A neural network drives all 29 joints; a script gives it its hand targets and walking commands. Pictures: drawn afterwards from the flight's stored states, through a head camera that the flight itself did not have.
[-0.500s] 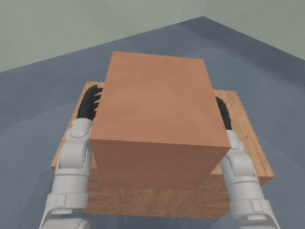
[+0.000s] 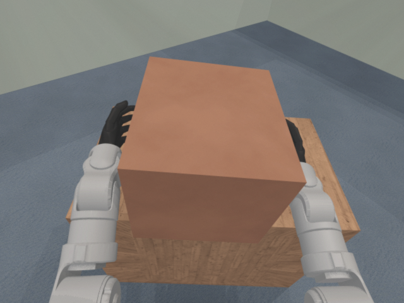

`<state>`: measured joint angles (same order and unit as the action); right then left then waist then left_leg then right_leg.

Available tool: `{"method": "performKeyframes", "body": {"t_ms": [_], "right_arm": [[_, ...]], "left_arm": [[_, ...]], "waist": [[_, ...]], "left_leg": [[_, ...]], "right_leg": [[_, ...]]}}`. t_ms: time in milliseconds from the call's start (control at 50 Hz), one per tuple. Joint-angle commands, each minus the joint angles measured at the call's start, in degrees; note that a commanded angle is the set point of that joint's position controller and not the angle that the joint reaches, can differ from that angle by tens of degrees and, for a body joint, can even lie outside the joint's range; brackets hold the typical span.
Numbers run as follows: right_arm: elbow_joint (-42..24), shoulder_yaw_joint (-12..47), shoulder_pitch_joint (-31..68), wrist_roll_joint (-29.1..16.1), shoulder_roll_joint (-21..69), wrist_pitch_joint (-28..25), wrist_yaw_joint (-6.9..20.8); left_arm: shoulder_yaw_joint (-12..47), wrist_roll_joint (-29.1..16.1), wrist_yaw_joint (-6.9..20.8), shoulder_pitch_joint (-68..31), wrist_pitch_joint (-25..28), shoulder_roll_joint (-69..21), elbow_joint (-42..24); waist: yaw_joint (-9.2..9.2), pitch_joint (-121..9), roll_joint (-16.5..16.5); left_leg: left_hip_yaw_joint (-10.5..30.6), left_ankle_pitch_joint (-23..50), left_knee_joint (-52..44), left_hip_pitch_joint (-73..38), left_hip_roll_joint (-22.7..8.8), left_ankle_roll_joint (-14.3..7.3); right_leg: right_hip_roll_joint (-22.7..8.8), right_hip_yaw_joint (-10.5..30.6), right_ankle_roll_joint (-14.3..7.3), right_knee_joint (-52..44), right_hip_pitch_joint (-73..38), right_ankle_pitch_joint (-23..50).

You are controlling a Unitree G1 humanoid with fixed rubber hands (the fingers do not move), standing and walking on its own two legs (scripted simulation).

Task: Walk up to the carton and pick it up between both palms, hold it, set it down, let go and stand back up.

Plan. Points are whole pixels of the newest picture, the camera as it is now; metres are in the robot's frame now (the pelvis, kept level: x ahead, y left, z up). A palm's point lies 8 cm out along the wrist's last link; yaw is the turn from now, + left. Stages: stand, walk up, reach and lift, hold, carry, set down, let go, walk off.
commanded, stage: reach and lift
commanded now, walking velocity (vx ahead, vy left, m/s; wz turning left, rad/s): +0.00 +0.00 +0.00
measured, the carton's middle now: (204, 150) +0.38 -0.01 +0.11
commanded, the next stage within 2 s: hold in 0.28 s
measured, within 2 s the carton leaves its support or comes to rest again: neither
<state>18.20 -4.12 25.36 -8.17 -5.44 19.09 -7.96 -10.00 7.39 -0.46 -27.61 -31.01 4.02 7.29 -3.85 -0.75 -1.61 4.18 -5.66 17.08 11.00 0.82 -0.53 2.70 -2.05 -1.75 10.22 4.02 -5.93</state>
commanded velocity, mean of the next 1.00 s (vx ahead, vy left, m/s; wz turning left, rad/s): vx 0.00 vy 0.00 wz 0.00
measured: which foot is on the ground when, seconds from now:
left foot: down 0.00-1.00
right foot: down 0.00-1.00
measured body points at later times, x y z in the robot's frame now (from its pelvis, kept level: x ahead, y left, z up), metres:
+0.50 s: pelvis +0.00 +0.00 +0.00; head +0.00 +0.02 +0.45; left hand +0.38 +0.16 +0.16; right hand +0.36 -0.19 +0.15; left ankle +0.04 +0.11 -0.75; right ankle +0.00 -0.10 -0.75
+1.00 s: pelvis -0.01 +0.00 +0.00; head -0.02 +0.02 +0.45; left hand +0.37 +0.17 +0.17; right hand +0.36 -0.18 +0.15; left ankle +0.04 +0.11 -0.75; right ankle +0.00 -0.10 -0.75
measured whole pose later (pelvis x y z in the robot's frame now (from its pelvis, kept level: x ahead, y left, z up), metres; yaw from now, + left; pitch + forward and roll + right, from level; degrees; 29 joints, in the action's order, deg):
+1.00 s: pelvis -0.01 +0.00 +0.00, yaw +0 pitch -1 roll -1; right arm 14.3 -3.8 27.2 -9.6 -5.6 24.8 -8.7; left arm -11.8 7.7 1.1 -28.4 -38.1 4.0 1.7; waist -4.2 -1.6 -1.9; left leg 4.1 -4.6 16.0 10.6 0.6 -0.3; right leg 2.7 -2.9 -2.0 9.5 3.7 -5.1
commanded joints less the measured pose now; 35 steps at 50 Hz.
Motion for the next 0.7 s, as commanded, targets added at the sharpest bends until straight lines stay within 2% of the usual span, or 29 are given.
{"method": "performKeyframes", "body": {"t_ms": [0,200,400,680], "right_arm": [[-23.06,23.02,43.39,-4.35,23.56,-5.55,4.05],[-29.17,27.22,41.11,-7.58,23.82,-2.65,2.37],[-29.15,26.00,41.20,-8.82,21.75,0.50,2.14],[-25.76,22.69,43.91,-7.16,20.78,1.05,2.75]], "left_arm": [[26.53,-6.56,7.37,-33.42,4.13,-25.65,-14.12],[28.61,-8.34,7.37,-31.73,2.29,-25.56,-20.05],[26.36,-7.35,8.06,-31.30,-1.73,-24.47,-22.01],[24.50,-6.49,8.80,-33.32,-3.46,-23.83,-20.54]], "waist": [[-1.01,-29.85,3.10],[-1.06,-32.77,3.42],[-0.62,-29.11,3.30],[-0.97,-27.18,3.25]], "left_leg": [[-1.88,8.32,-0.11,-15.11,0.18,0.65],[-1.32,15.02,1.16,-16.69,0.26,0.55],[-1.51,13.11,0.05,-16.39,0.15,0.72],[-2.16,8.51,-1.09,-15.66,0.22,0.80]], "right_leg": [[-0.17,-2.84,3.69,0.73,-3.59,16.93],[0.12,-2.44,3.67,1.28,-5.67,23.74],[-0.09,-2.48,3.42,0.45,-5.35,21.27],[-0.28,-2.91,3.24,-0.51,-4.43,15.52]]}}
